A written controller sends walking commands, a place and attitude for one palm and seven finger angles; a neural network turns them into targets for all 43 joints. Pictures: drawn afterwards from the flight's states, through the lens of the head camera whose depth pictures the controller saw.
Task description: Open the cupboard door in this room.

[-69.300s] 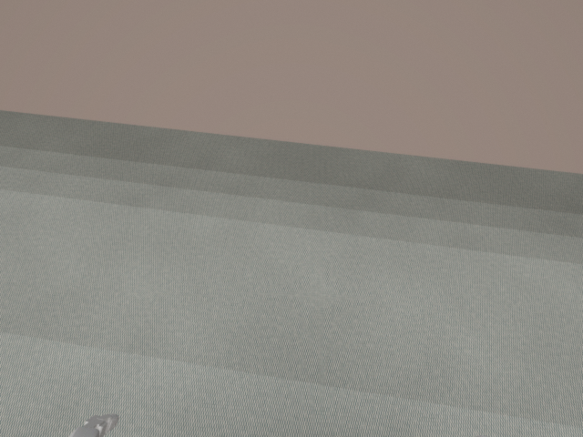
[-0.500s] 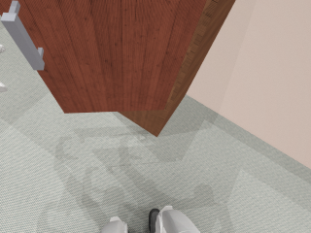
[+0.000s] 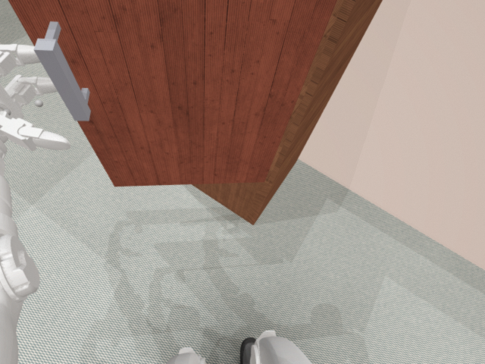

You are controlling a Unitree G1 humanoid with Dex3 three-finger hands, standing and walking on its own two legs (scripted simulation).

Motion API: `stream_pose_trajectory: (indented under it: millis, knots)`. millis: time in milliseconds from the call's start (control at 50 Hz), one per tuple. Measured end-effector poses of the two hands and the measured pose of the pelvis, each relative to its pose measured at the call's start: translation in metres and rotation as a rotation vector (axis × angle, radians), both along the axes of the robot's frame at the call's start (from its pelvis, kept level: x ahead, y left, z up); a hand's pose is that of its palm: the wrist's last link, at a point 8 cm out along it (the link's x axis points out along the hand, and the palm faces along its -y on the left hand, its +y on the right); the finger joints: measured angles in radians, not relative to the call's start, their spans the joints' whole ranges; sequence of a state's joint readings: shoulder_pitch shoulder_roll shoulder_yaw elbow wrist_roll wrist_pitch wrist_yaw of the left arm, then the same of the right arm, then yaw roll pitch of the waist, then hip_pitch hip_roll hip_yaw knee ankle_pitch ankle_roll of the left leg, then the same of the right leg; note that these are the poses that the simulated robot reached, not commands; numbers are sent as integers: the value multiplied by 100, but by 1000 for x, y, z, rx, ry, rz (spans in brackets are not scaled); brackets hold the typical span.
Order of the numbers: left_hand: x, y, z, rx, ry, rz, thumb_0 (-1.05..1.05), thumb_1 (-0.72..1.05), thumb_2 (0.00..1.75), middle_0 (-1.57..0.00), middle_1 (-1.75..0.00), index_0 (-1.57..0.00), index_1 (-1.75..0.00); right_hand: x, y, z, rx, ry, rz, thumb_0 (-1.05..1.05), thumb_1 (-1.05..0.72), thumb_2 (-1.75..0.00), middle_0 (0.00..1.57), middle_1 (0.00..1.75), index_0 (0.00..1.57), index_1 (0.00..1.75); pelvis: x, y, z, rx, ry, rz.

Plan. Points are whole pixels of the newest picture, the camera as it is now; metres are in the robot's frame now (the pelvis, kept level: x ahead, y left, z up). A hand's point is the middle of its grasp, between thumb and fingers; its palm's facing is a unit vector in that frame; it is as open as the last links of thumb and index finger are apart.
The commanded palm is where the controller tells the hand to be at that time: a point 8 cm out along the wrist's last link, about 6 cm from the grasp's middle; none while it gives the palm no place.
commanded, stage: slide the fingers in behind the handle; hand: left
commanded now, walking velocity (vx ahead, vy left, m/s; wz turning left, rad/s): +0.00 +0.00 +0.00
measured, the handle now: (69, 75) +0.54 +0.24 +0.10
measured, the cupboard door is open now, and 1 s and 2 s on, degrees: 39 39 39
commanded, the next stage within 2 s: close the thumb around the handle in 1.10 s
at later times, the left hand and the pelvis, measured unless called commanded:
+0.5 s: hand (61, 105) +0.49 +0.24 +0.10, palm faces +0.00 -1.00 -0.01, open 14.0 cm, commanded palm +0.46 +0.28 +0.09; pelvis +0.00 -0.01 +0.00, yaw +0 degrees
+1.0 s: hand (72, 107) +0.48 +0.23 +0.10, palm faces +0.00 -1.00 -0.03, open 14.0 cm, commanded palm +0.46 +0.27 +0.09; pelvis -0.01 -0.02 +0.00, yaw +1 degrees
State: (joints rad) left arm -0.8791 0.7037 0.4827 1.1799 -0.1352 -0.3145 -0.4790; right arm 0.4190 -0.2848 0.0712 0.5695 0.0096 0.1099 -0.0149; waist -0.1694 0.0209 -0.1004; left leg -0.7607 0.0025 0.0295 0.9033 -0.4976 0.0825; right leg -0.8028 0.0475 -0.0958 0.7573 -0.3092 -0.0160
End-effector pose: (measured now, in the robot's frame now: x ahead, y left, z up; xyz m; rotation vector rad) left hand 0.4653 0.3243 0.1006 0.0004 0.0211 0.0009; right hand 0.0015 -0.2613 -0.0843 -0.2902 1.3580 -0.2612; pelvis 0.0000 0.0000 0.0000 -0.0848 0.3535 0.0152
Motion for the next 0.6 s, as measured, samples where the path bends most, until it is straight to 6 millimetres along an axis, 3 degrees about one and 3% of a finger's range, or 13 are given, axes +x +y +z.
stream_pose_trajectory:
  millis: [360, 600]
  knots:
    - [2, -22, -8, 2, 26, 7, -2, -50, 30, -30, -120, -30, -120, -6, -15, 1, -9, 23, -11, 0, -90, -90, 21, 30, 20, 30, 0, -10, 1, 12, -7, 0]
    - [-5, -36, -1, 8, 12, -8, -2, -50, 30, -30, -120, -30, -120, -1, -20, 0, 7, -1, -8, 0, -90, -90, 20, 30, 20, 30, 1, -15, 4, 19, -20, -2]
